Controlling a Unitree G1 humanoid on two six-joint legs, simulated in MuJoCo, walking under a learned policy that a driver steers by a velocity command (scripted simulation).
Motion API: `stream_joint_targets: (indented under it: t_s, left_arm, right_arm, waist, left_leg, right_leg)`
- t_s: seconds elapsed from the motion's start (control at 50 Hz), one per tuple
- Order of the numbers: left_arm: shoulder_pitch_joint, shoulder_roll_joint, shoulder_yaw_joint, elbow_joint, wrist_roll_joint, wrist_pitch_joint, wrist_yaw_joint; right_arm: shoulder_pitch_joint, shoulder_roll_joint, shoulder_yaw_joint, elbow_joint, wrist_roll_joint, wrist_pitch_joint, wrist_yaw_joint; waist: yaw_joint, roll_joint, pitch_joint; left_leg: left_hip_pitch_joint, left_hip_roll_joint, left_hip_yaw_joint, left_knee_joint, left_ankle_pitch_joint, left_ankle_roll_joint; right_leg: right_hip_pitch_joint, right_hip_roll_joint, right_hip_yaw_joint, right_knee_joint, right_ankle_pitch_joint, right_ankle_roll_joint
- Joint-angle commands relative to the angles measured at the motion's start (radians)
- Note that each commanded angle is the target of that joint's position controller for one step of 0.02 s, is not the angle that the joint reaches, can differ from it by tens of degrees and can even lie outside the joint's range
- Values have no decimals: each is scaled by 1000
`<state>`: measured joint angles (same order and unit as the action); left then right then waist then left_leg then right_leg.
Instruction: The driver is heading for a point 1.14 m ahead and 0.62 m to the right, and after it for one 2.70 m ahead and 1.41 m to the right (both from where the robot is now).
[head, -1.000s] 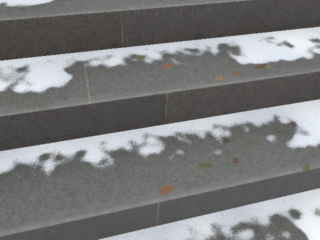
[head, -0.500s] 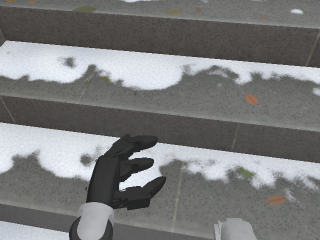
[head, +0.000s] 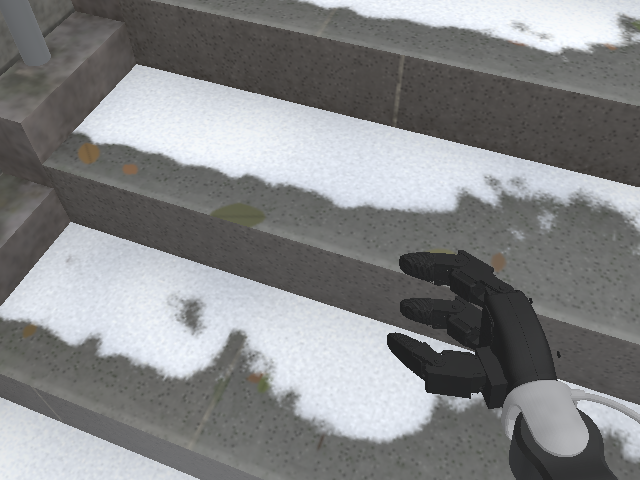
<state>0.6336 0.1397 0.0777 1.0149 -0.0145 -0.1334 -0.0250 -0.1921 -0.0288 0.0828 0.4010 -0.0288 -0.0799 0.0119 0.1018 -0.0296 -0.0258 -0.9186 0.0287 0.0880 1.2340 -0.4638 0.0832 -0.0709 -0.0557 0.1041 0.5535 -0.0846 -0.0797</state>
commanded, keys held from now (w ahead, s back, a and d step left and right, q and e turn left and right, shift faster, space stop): w+e+shift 0.08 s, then e+shift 0.64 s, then w+e+shift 0.12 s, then w+shift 0.16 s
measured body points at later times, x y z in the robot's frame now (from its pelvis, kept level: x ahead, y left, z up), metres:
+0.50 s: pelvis +0.36 -0.05 +0.20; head +0.40 -0.07 +0.65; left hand +0.59 +0.13 +0.09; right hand +0.43 -0.34 +0.11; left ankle +0.31 +0.13 -0.27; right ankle +0.45 -0.11 -0.45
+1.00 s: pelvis +0.59 -0.09 +0.32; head +0.59 -0.12 +0.77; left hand +0.82 +0.10 +0.21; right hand +0.65 -0.40 +0.28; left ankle +0.71 -0.06 -0.29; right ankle +0.46 -0.09 -0.42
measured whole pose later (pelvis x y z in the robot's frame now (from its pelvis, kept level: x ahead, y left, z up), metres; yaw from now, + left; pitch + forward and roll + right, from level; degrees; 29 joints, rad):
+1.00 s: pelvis +0.59 -0.09 +0.32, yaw -48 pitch +4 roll +4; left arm 0.44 0.29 0.12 0.79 -0.02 -0.07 0.02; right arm -0.03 -0.10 0.03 0.49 -0.05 -0.01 -0.01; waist 0.05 -0.04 -0.04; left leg -0.83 -0.04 0.09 1.35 -0.67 0.08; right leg -0.17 0.16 0.43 0.54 -0.15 -0.12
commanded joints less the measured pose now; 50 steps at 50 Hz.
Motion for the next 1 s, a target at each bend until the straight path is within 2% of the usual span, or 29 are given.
stream_joint_targets:
  t_s: [0.02, 0.06, 0.12, 0.18, 0.22, 0.24, 0.26, 0.28, 0.3, 0.32, 0.34, 0.36, 0.38, 0.4, 0.42, 0.44, 0.48, 0.5, 0.58, 0.64, 0.72, 0.76, 0.8, 0.84, 0.9, 0.94, 0.96, 0.98, 1.0]
  left_arm:
    - [-250, 119, 55, -311, 10, -51, -24]
    - [-366, 29, 27, -370, 51, -15, 0]
    - [-363, -84, -40, -397, 48, 50, -8]
    - [-541, -66, -50, -454, 21, 96, 36]
    - [-631, -59, -57, -541, 26, 124, 72]
    - [-678, -69, -74, -582, 36, 134, 80]
    - [-733, -58, -77, -593, 41, 143, 81]
    - [-674, -33, -87, -591, 31, 158, 56]
    - [-535, 54, -66, -535, 29, 155, 48]
    - [-405, 101, -47, -482, 15, 164, 51]
    - [-186, 163, -10, -439, 12, 171, 59]
    - [-50, 223, 14, -391, 36, 169, 61]
    - [-198, 285, 50, -410, 15, 160, 55]
    - [-426, 339, 58, -436, 24, 159, 43]
    - [-515, 366, 66, -506, 18, 157, 48]
    - [-552, 307, 54, -489, 31, 155, 55]
    - [-491, 214, 28, -403, 38, 129, 60]
    - [-460, 215, 28, -357, 35, 115, 63]
    - [-337, 206, 21, -291, 17, 88, 68]
    - [-217, 252, 30, -255, 49, 67, 69]
    - [-218, 249, 24, -251, 42, 92, 68]
    - [-165, 224, 14, -230, 50, 92, 77]
    - [-146, 265, 30, -232, 41, 97, 86]
    - [-139, 312, 54, -245, 26, 84, 96]
    - [-170, 271, 57, -284, 7, 80, 84]
    - [-224, 238, 46, -316, -2, 67, 61]
    - [-252, 246, 49, -320, 1, 43, 45]
    - [-311, 233, 48, -342, -17, 10, 24]
    - [-433, 159, 31, -418, -14, 7, -2]
  right_arm:
    - [479, -364, -193, 114, -23, 0, -10]
    - [356, -237, -161, 245, 16, -32, 4]
    - [466, -84, -122, 440, -5, -55, 6]
    - [508, -102, -114, 529, -12, -80, -1]
    - [548, -187, -122, 566, -20, -94, -5]
    - [541, -191, -114, 576, -5, -79, -4]
    - [558, -196, -111, 580, -10, -61, -16]
    - [478, -263, -118, 548, -8, -36, -39]
    - [360, -320, -123, 471, 34, -37, -63]
    - [420, -473, -157, 428, 81, -67, -66]
    - [345, -581, -196, 383, 73, -71, -51]
    - [271, -562, -207, 334, 94, -71, -18]
    - [320, -406, -193, 328, 96, -59, 18]
    - [416, -245, -148, 263, 36, -31, 38]
    - [603, -258, -145, 209, -19, -43, 37]
    - [574, -250, -140, 196, -20, -31, 26]
    - [413, -221, -119, 123, -54, -12, -7]
    - [393, -212, -110, 110, -59, 2, -21]
    - [298, -210, -88, 85, -63, 35, -52]
    - [160, -122, -63, 23, -55, 52, -60]
    - [1, -74, -32, -48, -55, 84, -54]
    - [-130, -30, -13, -106, -59, 92, -48]
    - [-124, -56, -18, -123, -55, 93, -37]
    - [-83, -90, -35, -106, -52, 80, -30]
    - [-43, -94, -47, -73, -20, 86, -15]
    - [148, -133, -87, -4, 6, 83, -15]
    - [300, -182, -123, 33, 20, 63, -23]
    - [477, -292, -164, 80, -12, 45, -40]
    - [620, -419, -190, 141, -49, 53, -51]
  waist:
    - [-259, 251, -502]
    - [-149, 63, -139]
    - [-33, 62, 1]
    - [-49, 63, 138]
    - [-22, 111, 164]
    - [33, 66, 193]
    - [17, 55, 174]
    - [84, 82, 98]
    - [151, 55, 17]
    - [161, 118, -170]
    - [253, 192, -321]
    - [279, 176, -431]
    - [176, -1, -283]
    - [-36, -223, -153]
    - [-123, -168, -387]
    - [-146, -63, -362]
    - [-128, 72, -163]
    - [-138, 78, -77]
    - [-120, 162, -36]
    - [-49, 40, -126]
    - [-41, 41, -10]
    - [0, -1, -1]
    - [24, -82, -41]
    - [4, -46, -90]
    - [-13, -70, -35]
    - [-118, -111, -121]
    - [-233, -79, -166]
    - [-321, 84, -288]
    - [-370, 463, -325]
  left_leg:
    - [1005, 415, -1021, -870, -90, 110]
    - [770, 343, -713, -813, -130, 145]
    - [683, 275, -305, -822, 361, 52]
    - [689, 277, -44, -973, 670, -14]
    - [772, 321, 29, -1056, 843, -15]
    - [738, 258, 119, -1090, 786, -52]
    - [765, 198, 172, -1108, 818, -52]
    - [657, 127, 276, -1147, 880, -33]
    - [449, 81, 330, -1070, 1315, -3]
    - [478, 146, 243, -920, 1752, 46]
    - [620, 178, 198, -655, 1867, 32]
    - [664, 212, 129, -353, 1826, 16]
    - [531, 47, 81, 77, 610, -73]
    - [162, -147, -16, 622, 105, -146]
    - [170, -119, -213, 768, 186, -132]
    - [134, -114, -203, 825, 240, -120]
    - [-22, -102, -205, 884, 225, -90]
    - [-73, -89, -210, 871, 210, -81]
    - [-96, -15, -140, 569, 138, -102]
    - [-327, -66, -127, 854, 99, -77]
    - [-429, -88, -132, 768, 92, -73]
    - [-498, -85, -124, 698, 57, -88]
    - [-424, -59, -104, 554, -14, -88]
    - [-358, -31, -147, 490, -61, -57]
    - [12, -42, 1, 229, -259, -22]
    - [549, -139, 45, 106, -335, 22]
    - [696, -133, -27, -78, -320, 50]
    - [898, 5, -375, -282, -512, 127]
    - [966, 220, -1020, -772, -961, 221]
  right_leg:
    - [-687, 123, 134, 1264, -4, -2]
    - [-881, 25, -4, 1425, 53, -24]
    - [-1021, 36, 30, 1606, -93, -65]
    - [-1177, 72, -33, 1585, -357, -65]
    - [-1292, 85, -64, 1632, -458, -78]
    - [-1276, 50, -106, 1444, -465, -85]
    - [-1257, 79, -182, 1370, -470, -74]
    - [-978, 60, -217, 1133, -366, -82]
    - [-520, 135, -315, 883, -290, -68]
    - [-198, 182, -353, 846, -174, -52]
    - [-90, 180, -295, 768, -190, -59]
    - [58, 194, -233, 607, -169, -87]
    - [29, 173, 14, 172, -41, -182]
    - [-24, 54, 438, 70, 634, -257]
    - [41, -104, 678, -68, 770, -304]
    - [-62, -96, 751, -119, 360, -298]
    - [-221, 11, 642, -121, -69, -235]
    - [-276, 48, 535, -121, -16, -203]
    - [-306, 123, 285, -50, 454, -62]
    - [-85, 72, 431, -47, 523, -68]
    - [-125, 108, 508, -137, 147, -59]
    - [-71, 59, 641, -268, -195, -152]
    - [35, 19, 673, -380, -262, -234]
    - [154, -27, 630, -337, -87, -231]
    - [-51, -41, 461, -389, 220, -199]
    - [-303, -28, 412, -287, 855, -177]
    - [-311, -11, 394, -49, 1120, -164]
    - [-465, 46, 312, 282, 1059, -122]
    - [-742, 228, 173, 723, 178, -59]
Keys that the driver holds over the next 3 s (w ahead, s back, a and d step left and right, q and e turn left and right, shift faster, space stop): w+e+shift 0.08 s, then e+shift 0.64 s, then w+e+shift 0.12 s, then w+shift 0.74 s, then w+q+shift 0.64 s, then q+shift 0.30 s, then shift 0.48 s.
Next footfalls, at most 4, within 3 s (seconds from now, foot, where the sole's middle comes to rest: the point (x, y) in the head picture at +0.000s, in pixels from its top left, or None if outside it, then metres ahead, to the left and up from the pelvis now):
0.38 right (441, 416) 0.49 -0.12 -0.49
0.96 left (434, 235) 0.74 -0.09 -0.32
1.44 right None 0.76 -0.46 -0.32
1.78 left None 1.05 -0.62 -0.16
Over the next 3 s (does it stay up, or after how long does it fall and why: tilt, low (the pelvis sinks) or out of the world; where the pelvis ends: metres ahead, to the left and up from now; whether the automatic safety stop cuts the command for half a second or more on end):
stays up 1.61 -1.07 0.96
